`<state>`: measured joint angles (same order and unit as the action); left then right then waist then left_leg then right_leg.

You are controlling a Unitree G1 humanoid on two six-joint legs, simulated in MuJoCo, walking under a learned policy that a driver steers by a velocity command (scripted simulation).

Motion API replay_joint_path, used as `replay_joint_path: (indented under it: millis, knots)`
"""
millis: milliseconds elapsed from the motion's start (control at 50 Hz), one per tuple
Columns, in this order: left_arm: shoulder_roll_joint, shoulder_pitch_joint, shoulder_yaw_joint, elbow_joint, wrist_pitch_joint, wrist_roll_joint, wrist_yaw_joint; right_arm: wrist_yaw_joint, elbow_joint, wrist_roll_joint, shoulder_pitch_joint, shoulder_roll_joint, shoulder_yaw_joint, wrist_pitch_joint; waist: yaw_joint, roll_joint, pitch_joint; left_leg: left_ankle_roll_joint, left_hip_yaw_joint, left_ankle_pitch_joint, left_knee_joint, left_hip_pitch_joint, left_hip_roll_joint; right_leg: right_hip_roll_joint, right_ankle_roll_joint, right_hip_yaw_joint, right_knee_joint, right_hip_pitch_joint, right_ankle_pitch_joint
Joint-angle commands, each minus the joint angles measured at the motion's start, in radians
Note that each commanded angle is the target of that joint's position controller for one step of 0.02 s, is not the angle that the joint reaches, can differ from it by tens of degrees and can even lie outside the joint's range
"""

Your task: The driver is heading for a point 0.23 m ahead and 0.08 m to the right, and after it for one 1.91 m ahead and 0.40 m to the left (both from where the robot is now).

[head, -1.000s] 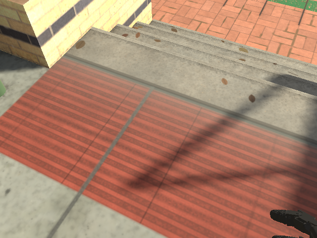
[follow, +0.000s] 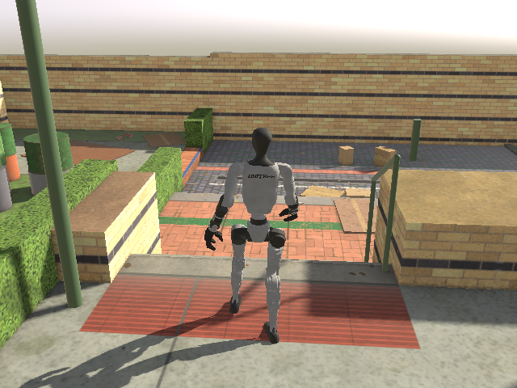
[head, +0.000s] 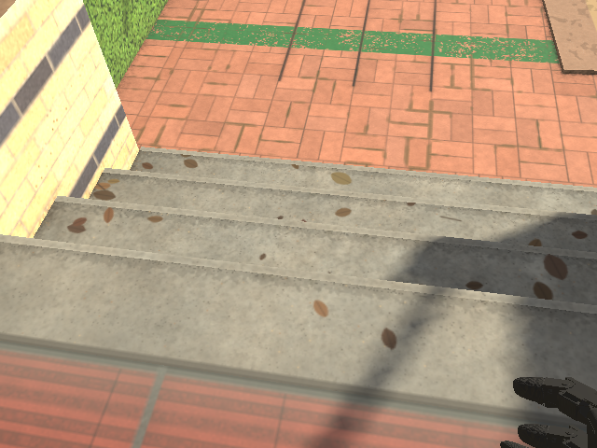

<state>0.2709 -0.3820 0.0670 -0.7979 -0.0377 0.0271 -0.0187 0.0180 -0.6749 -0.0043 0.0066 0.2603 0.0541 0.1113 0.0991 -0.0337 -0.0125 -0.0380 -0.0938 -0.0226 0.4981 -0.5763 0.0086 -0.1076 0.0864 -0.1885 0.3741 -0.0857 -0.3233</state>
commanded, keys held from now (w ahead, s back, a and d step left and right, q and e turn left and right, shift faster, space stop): e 0.34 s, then q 0.66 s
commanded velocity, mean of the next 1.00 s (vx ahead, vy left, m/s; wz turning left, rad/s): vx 0.12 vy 0.00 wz -0.06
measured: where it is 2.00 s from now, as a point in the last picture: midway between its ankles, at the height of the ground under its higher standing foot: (320, 429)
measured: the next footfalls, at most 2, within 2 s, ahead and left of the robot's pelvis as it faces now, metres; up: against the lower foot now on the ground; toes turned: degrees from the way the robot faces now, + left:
left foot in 0.08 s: +0.26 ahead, +0.12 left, +0.00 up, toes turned -2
right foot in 0.46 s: +0.22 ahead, -0.14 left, +0.00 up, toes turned -16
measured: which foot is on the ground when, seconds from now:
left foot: up 0.00-0.06, down 0.08-1.00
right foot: down 0.00-0.08, up 0.10-0.44, down 0.46-0.84, up 0.86-1.00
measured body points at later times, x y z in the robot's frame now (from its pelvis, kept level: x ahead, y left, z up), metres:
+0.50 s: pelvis +0.17 +0.00 -0.01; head +0.20 -0.01 +0.44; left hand +0.39 +0.19 -0.10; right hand +0.24 -0.30 -0.10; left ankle +0.18 +0.14 -0.74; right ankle +0.18 -0.13 -0.74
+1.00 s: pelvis +0.22 +0.04 +0.01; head +0.24 +0.05 +0.46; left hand +0.40 +0.33 -0.07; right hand +0.34 -0.25 -0.08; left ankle +0.22 +0.12 -0.74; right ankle +0.19 -0.11 -0.67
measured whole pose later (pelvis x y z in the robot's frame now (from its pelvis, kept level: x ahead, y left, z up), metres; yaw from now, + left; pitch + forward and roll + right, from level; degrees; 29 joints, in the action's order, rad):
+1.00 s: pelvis +0.22 +0.04 +0.01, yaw +0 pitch +2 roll -1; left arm 0.33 -0.15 0.07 -0.67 -0.06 -0.07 -0.05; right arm 0.05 -0.69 0.03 -0.28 0.32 0.08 0.12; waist -0.01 -0.01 -0.01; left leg 0.08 -0.02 0.18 0.35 -0.19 -0.05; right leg 0.02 -0.07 -0.01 0.98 -0.44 -0.50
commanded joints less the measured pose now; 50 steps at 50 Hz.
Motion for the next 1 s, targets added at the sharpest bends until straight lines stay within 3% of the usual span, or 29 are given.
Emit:
replay_joint_path:
  millis: [20, 60, 80, 100, 120, 140, 160, 180, 240, 260, 320, 380, 420, 460, 480, 500, 520, 560, 620, 680, 740, 820, 840, 860, 880, 900, 940, 960, 1000]
  knots:
    - [0.168, -0.010, 0.046, 0.054, 0.006, -0.002, -0.012, 0.007, 0.089, -0.003, 0.075, 0.112, 0.034, 0.033, -0.039, 0.155, 0.006, 0.027, 0.018, 0.071, -0.062, 0.088, -0.038, 0.241, 0.101, -0.238, 0.024, 0.018, 0.387]
    - [0.136, 0.053, 0.039, 0.092, 0.011, -0.005, -0.011, -0.006, 0.055, 0.021, -0.096, 0.158, 0.055, 0.042, -0.134, 0.154, 0.122, 0.094, 0.017, -0.065, -0.113, 0.383, 0.006, 0.150, 0.030, -0.188, 0.244, -0.041, 0.562]
    - [0.091, 0.084, 0.023, 0.138, 0.006, -0.024, -0.011, -0.016, 0.044, 0.042, -0.255, 0.230, 0.072, 0.041, -0.198, 0.039, 0.279, 0.168, -0.138, -0.340, -0.033, 0.684, 0.197, 0.081, -0.023, -0.107, 0.531, -0.211, 0.358]
    - [0.045, -0.109, 0.007, 0.146, -0.001, -0.012, -0.009, -0.011, 0.021, 0.049, -0.301, 0.252, 0.072, 0.021, -0.116, -0.283, 0.425, 0.362, -0.510, -0.514, -0.018, 0.978, 0.458, -0.049, -0.085, -0.017, 0.818, -0.525, -0.378]
    - [0.148, -0.156, 0.022, 0.116, 0.002, -0.012, -0.005, -0.012, 0.040, 0.021, -0.285, 0.185, 0.060, 0.004, -0.118, -0.195, 0.414, 0.375, -0.545, -0.473, -0.020, 0.921, 0.477, 0.043, -0.112, -0.037, 0.953, -0.578, -0.375]
    - [0.191, -0.050, 0.038, 0.130, 0.014, 0.004, -0.006, -0.020, 0.053, 0.012, -0.232, 0.130, 0.046, -0.011, -0.137, -0.129, 0.294, 0.352, -0.409, -0.398, -0.039, 0.818, 0.428, 0.075, -0.140, 0.007, 1.005, -0.643, -0.291]
    - [0.198, 0.024, 0.043, 0.138, 0.029, -0.003, -0.011, -0.022, 0.056, 0.012, -0.179, 0.098, 0.032, -0.025, -0.132, -0.037, 0.202, 0.305, -0.269, -0.405, -0.062, 0.682, 0.355, 0.113, -0.156, 0.049, 0.973, -0.636, -0.234]
    - [0.187, 0.062, 0.049, 0.154, 0.042, -0.011, -0.013, -0.023, 0.049, 0.013, -0.146, 0.082, 0.026, -0.036, -0.114, -0.028, 0.138, 0.277, -0.191, -0.397, -0.083, 0.571, 0.304, 0.136, -0.162, 0.065, 0.924, -0.621, -0.196]
    - [0.090, 0.051, 0.031, 0.177, 0.073, -0.001, -0.010, -0.022, 0.025, 0.028, -0.097, 0.119, 0.035, -0.042, -0.071, -0.111, 0.070, 0.264, -0.037, -0.373, -0.184, 0.366, 0.244, 0.151, -0.169, 0.135, 0.770, -0.502, -0.126]
    - [-0.013, -0.104, -0.042, 0.114, 0.002, -0.167, 0.062, -0.030, 0.076, 0.040, -0.106, 0.087, 0.031, 0.005, -0.052, -0.108, 0.211, 0.329, -0.032, -0.194, -0.281, 0.338, 0.246, 0.161, -0.180, 0.189, 0.762, -0.387, -0.077]
    - [0.058, 0.025, -0.025, 0.121, -0.036, -0.120, 0.115, -0.035, 0.109, 0.042, -0.020, 0.168, 0.072, 0.024, -0.079, -0.036, 0.070, 0.272, 0.051, 0.090, -0.332, 0.280, 0.220, 0.191, -0.140, 0.196, 0.574, -0.356, 0.040]
    - [0.090, 0.140, -0.032, 0.173, -0.037, -0.083, 0.116, -0.040, 0.087, 0.043, -0.112, 0.171, 0.076, 0.017, -0.119, -0.034, 0.068, 0.286, 0.006, -0.055, -0.282, 0.424, 0.283, 0.206, -0.113, 0.160, 0.389, -0.402, 0.032]
    - [0.088, 0.101, -0.033, 0.154, -0.049, -0.066, 0.108, -0.013, 0.092, 0.031, -0.046, 0.129, 0.054, 0.019, -0.068, -0.021, 0.091, 0.241, 0.029, -0.081, -0.192, 0.405, 0.253, 0.195, -0.102, 0.159, 0.236, -0.296, 0.159]
    - [0.094, 0.060, -0.026, 0.141, -0.080, -0.008, 0.124, 0.035, 0.066, 0.019, -0.032, 0.028, 0.001, 0.015, -0.016, 0.011, 0.133, 0.118, 0.121, -0.095, -0.074, 0.188, 0.127, 0.152, -0.062, 0.201, 0.055, 0.054, 0.570]
    - [0.198, 0.049, -0.006, 0.180, -0.093, 0.009, 0.113, 0.047, 0.045, 0.020, -0.200, 0.006, 0.000, 0.009, -0.071, 0.120, 0.252, 0.010, 0.188, 0.052, 0.018, 0.171, 0.049, 0.318, 0.092, 0.056, 0.103, 0.215, 1.033]
    - [0.194, 0.166, -0.022, 0.230, -0.094, 0.013, 0.123, 0.044, 0.000, 0.021, -0.396, -0.005, -0.006, 0.021, -0.170, 0.201, 0.308, -0.037, 0.139, 0.358, 0.000, 0.165, 0.057, 0.493, 0.237, -0.143, 0.128, 0.208, 1.062]
    - [0.171, 0.195, -0.013, 0.219, -0.077, -0.008, 0.123, 0.028, -0.010, 0.006, -0.328, 0.092, 0.020, 0.010, -0.136, 0.101, 0.192, -0.062, 0.153, 0.312, 0.011, 0.229, 0.055, 0.429, 0.164, -0.077, 0.142, 0.055, 0.856]
    - [0.174, 0.222, -0.007, 0.218, -0.058, -0.023, 0.119, 0.023, 0.023, -0.010, -0.255, 0.121, 0.027, -0.010, -0.126, 0.086, 0.163, -0.032, 0.157, 0.200, 0.021, 0.276, 0.043, 0.289, 0.011, 0.067, 0.145, -0.070, 0.402]
    - [0.269, 0.151, 0.046, 0.226, -0.064, -0.038, 0.060, 0.003, 0.071, 0.014, -0.187, 0.147, 0.027, 0.001, -0.062, 0.140, 0.133, 0.041, 0.149, 0.220, 0.092, 0.134, 0.024, 0.365, 0.137, 0.008, 0.078, 0.002, 0.357]
    - [0.208, 0.075, 0.046, 0.204, -0.075, -0.036, 0.011, -0.008, 0.068, 0.027, -0.191, 0.106, 0.014, 0.010, -0.039, 0.205, 0.099, 0.052, 0.141, 0.439, 0.230, 0.067, 0.027, 0.517, 0.240, -0.097, -0.017, 0.041, 0.412]
    - [0.216, 0.188, 0.063, 0.213, -0.083, -0.055, -0.040, -0.002, 0.042, 0.054, -0.243, 0.099, 0.012, 0.003, -0.086, 0.191, 0.055, 0.060, 0.143, 0.518, 0.256, 0.162, 0.048, 0.486, 0.152, 0.031, -0.092, -0.065, 0.305]
    - [0.201, 0.341, 0.056, 0.220, -0.049, -0.080, -0.023, 0.057, 0.010, 0.009, -0.287, 0.116, 0.032, 0.016, -0.146, 0.135, 0.071, 0.133, 0.181, 0.066, -0.055, 0.426, -0.043, 0.395, 0.018, 0.191, -0.003, -0.172, 0.098]
    - [0.141, 0.281, 0.040, 0.205, -0.039, -0.085, -0.019, 0.056, 0.016, 0.016, -0.311, 0.165, 0.053, 0.021, -0.135, 0.050, 0.102, 0.194, 0.093, -0.113, -0.105, 0.530, 0.022, 0.341, -0.042, 0.259, 0.107, -0.218, -0.012]
    - [0.064, 0.246, 0.017, 0.277, -0.042, -0.079, -0.026, 0.036, 0.057, 0.004, -0.352, 0.334, 0.092, 0.031, -0.113, -0.183, 0.167, 0.449, -0.333, -0.531, -0.183, 0.667, 0.314, 0.154, -0.162, 0.361, 0.380, -0.370, -0.250]
    - [0.109, 0.269, 0.020, 0.260, -0.050, -0.081, -0.020, 0.032, 0.045, 0.038, -0.385, 0.336, 0.099, 0.046, -0.147, -0.076, 0.105, 0.495, -0.399, -0.493, -0.208, 0.694, 0.359, 0.111, -0.175, 0.196, 0.484, -0.506, -0.376]
    - [0.146, 0.295, 0.028, 0.246, -0.043, -0.066, -0.023, 0.030, 0.029, 0.053, -0.362, 0.294, 0.095, 0.052, -0.146, -0.079, 0.071, 0.418, -0.310, -0.344, -0.218, 0.665, 0.310, 0.142, -0.164, 0.143, 0.565, -0.546, -0.323]
    - [0.205, 0.250, 0.050, 0.206, -0.039, -0.099, -0.041, 0.028, 0.042, 0.023, -0.287, 0.193, 0.062, 0.037, -0.099, -0.082, 0.082, 0.356, -0.230, -0.352, -0.215, 0.598, 0.260, 0.154, -0.154, 0.122, 0.685, -0.524, -0.264]
    - [0.190, 0.226, 0.041, 0.194, -0.037, -0.108, -0.040, 0.026, 0.057, 0.019, -0.248, 0.188, 0.059, 0.025, -0.069, -0.065, 0.077, 0.345, -0.211, -0.366, -0.233, 0.526, 0.253, 0.164, -0.154, 0.116, 0.693, -0.473, -0.228]
    - [0.174, 0.188, 0.032, 0.170, -0.029, -0.093, -0.032, 0.027, 0.078, 0.032, -0.225, 0.200, 0.059, 0.009, -0.055, -0.044, 0.087, 0.340, -0.181, -0.341, -0.248, 0.488, 0.222, 0.150, -0.166, 0.130, 0.644, -0.422, -0.097]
